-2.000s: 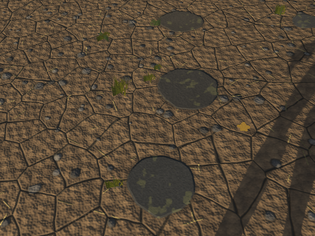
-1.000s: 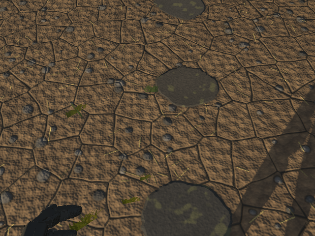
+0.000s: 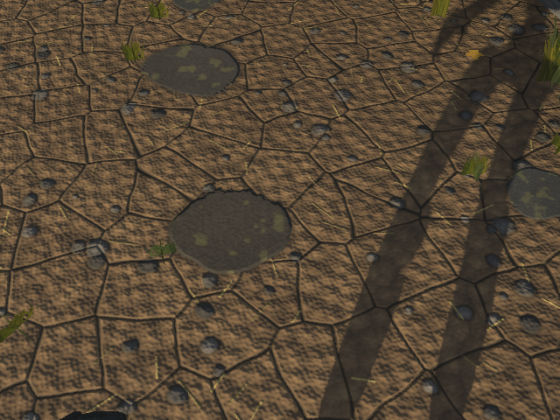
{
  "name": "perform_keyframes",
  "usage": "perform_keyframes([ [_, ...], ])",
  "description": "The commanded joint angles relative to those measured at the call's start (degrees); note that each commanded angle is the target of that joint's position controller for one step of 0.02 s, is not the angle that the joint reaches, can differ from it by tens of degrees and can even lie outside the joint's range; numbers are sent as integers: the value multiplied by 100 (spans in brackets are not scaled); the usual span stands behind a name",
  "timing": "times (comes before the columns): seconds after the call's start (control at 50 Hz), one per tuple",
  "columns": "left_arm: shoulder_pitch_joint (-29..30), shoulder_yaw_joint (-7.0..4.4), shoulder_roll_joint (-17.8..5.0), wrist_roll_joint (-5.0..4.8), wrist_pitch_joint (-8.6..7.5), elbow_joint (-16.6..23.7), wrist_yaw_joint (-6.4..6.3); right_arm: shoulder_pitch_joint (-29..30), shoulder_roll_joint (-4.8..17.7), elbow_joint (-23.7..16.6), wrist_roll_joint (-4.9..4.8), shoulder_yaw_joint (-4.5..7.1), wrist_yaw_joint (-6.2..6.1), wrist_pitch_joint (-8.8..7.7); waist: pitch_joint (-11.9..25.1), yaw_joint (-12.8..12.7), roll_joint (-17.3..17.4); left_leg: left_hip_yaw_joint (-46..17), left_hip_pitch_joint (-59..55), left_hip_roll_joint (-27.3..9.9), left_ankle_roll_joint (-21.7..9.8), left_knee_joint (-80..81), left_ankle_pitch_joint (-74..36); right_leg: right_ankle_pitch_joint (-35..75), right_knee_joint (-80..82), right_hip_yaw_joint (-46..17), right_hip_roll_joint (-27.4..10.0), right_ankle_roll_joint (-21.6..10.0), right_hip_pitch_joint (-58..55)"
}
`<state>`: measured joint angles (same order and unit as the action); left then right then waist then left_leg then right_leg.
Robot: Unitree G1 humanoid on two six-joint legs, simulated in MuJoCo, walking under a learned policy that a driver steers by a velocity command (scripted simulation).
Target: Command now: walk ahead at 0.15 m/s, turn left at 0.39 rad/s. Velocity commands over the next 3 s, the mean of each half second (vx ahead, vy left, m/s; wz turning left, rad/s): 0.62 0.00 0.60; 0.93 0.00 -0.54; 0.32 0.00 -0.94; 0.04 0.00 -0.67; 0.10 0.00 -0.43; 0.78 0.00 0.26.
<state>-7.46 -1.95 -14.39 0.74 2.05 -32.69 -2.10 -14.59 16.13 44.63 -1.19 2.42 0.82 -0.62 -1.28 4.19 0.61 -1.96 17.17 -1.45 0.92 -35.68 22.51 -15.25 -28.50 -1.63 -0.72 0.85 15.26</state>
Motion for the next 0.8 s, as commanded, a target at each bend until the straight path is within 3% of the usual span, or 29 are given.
perform_keyframes([
  [0.02,-1363,-507,-1240,49,-54,132,-45,517,925,-619,-165,250,8,-156,1090,-1048,-1311,77,2412,-118,99,-2510,1353,512,1105,-1939,-2285,-1604,-2235],
  [0.04,-1226,-468,-1111,-44,-157,65,-31,629,887,-659,-160,301,-1,-78,703,-948,-1207,13,2856,-319,27,-3004,914,-1546,1464,-1910,-2089,-1323,-1971],
  [0.06,-893,-433,-1042,-143,-284,67,-21,525,834,-640,-109,326,-23,19,296,-791,-1354,-38,3062,-403,55,-3165,517,-2225,1766,-1720,-1932,-1112,-1619],
  [0.08,-688,-401,-954,-155,-394,34,-19,469,783,-643,-58,342,-30,60,63,-678,-1328,-95,3134,-464,94,-3270,123,-2281,1948,-1539,-1868,-1003,-1384],
  [0.14,-595,-382,-780,-71,-618,-60,1,335,534,-709,-34,325,-12,12,-73,-529,-1007,-1,3209,-554,133,-3487,-732,-1662,2195,-729,-1769,-846,-1231],
  [0.2,-734,-458,-879,-45,-719,-240,27,459,394,-874,-66,286,43,2,-169,-505,-807,-92,3329,-720,126,-3085,-1146,-1203,2278,-162,-1888,-849,-1359],
  [0.34,-724,-645,-1289,-131,-710,-569,194,835,335,-1187,-125,179,197,75,-719,-408,-542,244,3065,-982,-275,-2048,-1136,-825,2493,1012,-2058,-711,-1574],
  [0.4,-847,-674,-1392,-177,-654,-755,302,817,330,-1162,-132,123,214,63,-834,-358,-400,622,2090,-756,-619,-1535,-470,-90,2311,1439,-2005,-740,-1364],
  [0.42,-800,-672,-1473,-175,-636,-816,306,366,464,-1035,-122,194,198,36,-656,-58,-444,925,1185,-372,-746,-1371,-124,1243,1745,1554,-1962,-788,-1095],
  [0.44,-548,-621,-1469,-185,-601,-841,296,-781,790,-687,-155,404,182,-14,-89,689,-294,1263,-456,151,-904,-842,-465,2992,202,1862,-1663,-708,-636],
  [0.46,-565,-484,-1232,-93,-654,-804,260,-2236,1459,-192,-174,706,108,-23,576,1362,339,1164,-2592,548,-953,-779,-872,3377,-1865,1767,-1352,-508,552],
  [0.48,-1049,-182,-170,10,-738,-534,267,-2126,2261,-192,-65,756,25,-99,754,500,2709,-2147,-3310,-1003,-1424,687,1471,-1615,-4766,1303,-402,-98,2580],
  [0.5,-697,-182,-455,-323,-946,-450,196,-2030,1771,-580,11,551,35,-293,1824,709,2003,-4222,-3236,-1760,-1516,2002,2885,-1951,-5913,-778,196,-234,2833],
  [0.52,-107,-302,-853,-668,-987,-347,177,-1963,1275,-491,79,428,113,-437,1088,835,890,-3809,-2889,-2053,-1239,2327,2448,-1236,-6094,-905,161,-352,3483],
  [0.54,-153,-226,-627,-625,-1009,-336,147,-1804,1187,-371,53,398,154,-496,645,526,669,-3380,-2326,-2170,-1172,2118,2121,-677,-5869,-866,-150,-495,3700],
  [0.56,-115,-201,-544,-419,-998,-367,121,-1367,971,-354,98,332,172,-512,359,265,525,-2848,-1676,-2028,-1021,1988,1759,-119,-5593,-804,-471,-554,3571],
  [0.58,-420,-234,-548,-364,-893,-480,173,-870,571,-440,234,203,168,-540,179,-77,674,-2141,-1018,-1821,-795,1890,1272,500,-5440,-840,-692,-597,3243],
  [0.6,-725,-263,-529,-441,-761,-634,268,-623,293,-455,295,128,149,-588,136,-281,814,-1582,-667,-1647,-564,1946,632,913,-5416,-858,-788,-590,2962],
  [0.64,-971,-299,-485,-489,-522,-843,381,-558,233,-330,242,132,71,-691,41,-432,472,-648,-649,-1477,-299,2270,-363,1267,-5197,-829,-823,-531,2966],
  [0.68,-747,-270,-373,-442,-411,-847,406,-638,242,-188,273,142,-28,-717,-293,-422,247,226,-671,-1231,-100,2517,-1397,1721,-4790,-740,-730,-497,3193],
  [0.74,-137,-258,-381,-408,-457,-681,453,-794,192,-67,324,127,-191,-726,-689,-307,161,1335,-867,-694,244,2941,-2731,2475,-3545,-75,-308,-556,3108],
  [0.8,117,-249,-323,-397,-570,-550,550,-915,432,2,291,161,-366,-648,-795,-367,82,1847,-1370,-688,538,2942,-4575,2696,-2351,564,-15,-694,2803],
])
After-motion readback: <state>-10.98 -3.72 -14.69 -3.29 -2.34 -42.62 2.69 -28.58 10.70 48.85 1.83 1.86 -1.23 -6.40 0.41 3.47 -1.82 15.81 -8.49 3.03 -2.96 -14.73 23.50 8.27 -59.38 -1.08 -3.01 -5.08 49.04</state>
